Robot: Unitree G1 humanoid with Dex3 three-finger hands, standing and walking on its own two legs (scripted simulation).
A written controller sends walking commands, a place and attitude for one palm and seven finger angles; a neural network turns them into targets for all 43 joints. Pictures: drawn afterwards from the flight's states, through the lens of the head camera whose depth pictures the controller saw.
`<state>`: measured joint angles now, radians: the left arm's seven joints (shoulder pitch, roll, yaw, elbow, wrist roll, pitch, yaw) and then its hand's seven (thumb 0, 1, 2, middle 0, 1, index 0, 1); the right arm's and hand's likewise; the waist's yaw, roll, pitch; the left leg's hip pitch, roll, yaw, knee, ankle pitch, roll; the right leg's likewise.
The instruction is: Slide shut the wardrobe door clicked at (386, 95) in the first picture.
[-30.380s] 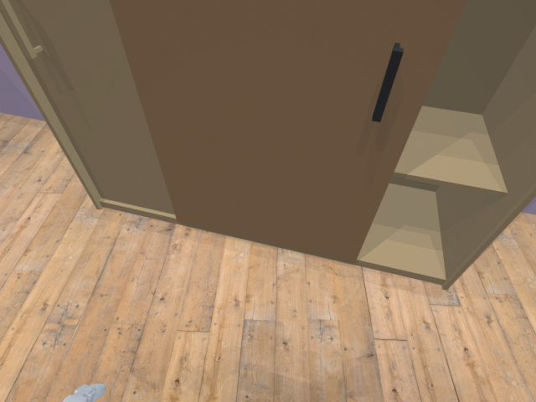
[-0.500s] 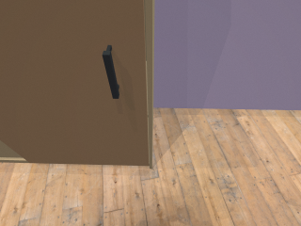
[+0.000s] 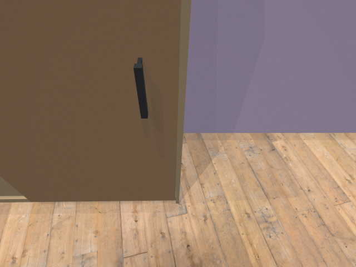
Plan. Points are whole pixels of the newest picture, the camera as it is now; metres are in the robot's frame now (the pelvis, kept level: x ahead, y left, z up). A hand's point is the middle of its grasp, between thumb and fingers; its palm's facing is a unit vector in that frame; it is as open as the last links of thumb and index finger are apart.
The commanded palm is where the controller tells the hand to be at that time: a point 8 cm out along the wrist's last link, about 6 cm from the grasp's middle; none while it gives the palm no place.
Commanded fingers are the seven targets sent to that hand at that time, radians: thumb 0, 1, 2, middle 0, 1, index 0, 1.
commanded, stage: come to a stop and stand still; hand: left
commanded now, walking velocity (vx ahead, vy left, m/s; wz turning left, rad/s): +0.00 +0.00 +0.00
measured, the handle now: (142, 89) +0.55 +0.14 +0.09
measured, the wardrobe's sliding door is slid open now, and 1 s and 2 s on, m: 0.00 0.00 0.00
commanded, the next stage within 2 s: look again from close up in 0.58 s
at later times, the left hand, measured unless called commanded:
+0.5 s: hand out of the picture +0.01 +0.15 -0.18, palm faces +0.01 -0.99 -0.17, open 7.3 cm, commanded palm none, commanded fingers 0.00 0.90 0.90 -0.20 -0.30 -0.20 -0.30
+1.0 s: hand out of the picture +0.02 +0.15 -0.17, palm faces +0.02 -0.98 -0.20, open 7.3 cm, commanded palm none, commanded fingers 0.00 0.90 0.90 -0.20 -0.30 -0.20 -0.30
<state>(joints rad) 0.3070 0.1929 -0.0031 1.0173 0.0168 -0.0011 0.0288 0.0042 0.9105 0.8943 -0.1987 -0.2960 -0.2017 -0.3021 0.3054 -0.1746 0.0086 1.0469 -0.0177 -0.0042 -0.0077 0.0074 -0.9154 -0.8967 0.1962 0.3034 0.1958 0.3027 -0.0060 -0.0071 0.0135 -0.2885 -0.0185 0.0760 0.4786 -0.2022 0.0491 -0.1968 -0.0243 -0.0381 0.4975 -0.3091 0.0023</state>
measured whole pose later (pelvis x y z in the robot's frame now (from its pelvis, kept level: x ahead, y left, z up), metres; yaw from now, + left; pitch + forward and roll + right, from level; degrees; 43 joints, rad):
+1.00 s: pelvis +0.03 -0.03 +0.00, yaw +0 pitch +0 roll +1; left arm 0.30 0.16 -0.01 1.11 0.01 -0.02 0.03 0.00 0.91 0.89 -0.20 -0.30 -0.20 -0.30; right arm 0.25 -0.16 0.01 1.14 -0.01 -0.02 -0.02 0.01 -0.91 -0.90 0.20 0.30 0.20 0.30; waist 0.00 -0.01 0.01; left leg -0.21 0.01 0.07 0.43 -0.22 0.00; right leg -0.12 0.01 -0.04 0.44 -0.32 -0.03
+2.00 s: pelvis +0.04 -0.05 +0.00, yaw +1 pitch +0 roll +1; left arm 0.35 0.13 0.00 1.12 0.01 -0.02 0.04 0.00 0.91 0.89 -0.20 -0.30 -0.20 -0.30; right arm 0.27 -0.14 0.02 1.16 -0.01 -0.01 -0.04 0.01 -0.92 -0.90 0.20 0.30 0.19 0.30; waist 0.01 -0.02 0.01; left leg -0.20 0.03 0.04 0.44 -0.23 -0.03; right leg -0.08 0.03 -0.07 0.42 -0.33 -0.06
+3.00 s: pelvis +0.03 -0.05 +0.00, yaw +1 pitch -1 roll +1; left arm 0.37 0.11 0.00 1.14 0.01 -0.03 0.04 0.00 0.91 0.89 -0.20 -0.30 -0.20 -0.30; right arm 0.29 -0.12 0.02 1.16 -0.01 -0.01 -0.04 0.01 -0.92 -0.90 0.20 0.30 0.19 0.30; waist 0.01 -0.01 0.01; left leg -0.19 0.03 0.03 0.43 -0.22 -0.03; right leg -0.08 0.03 -0.07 0.41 -0.32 -0.06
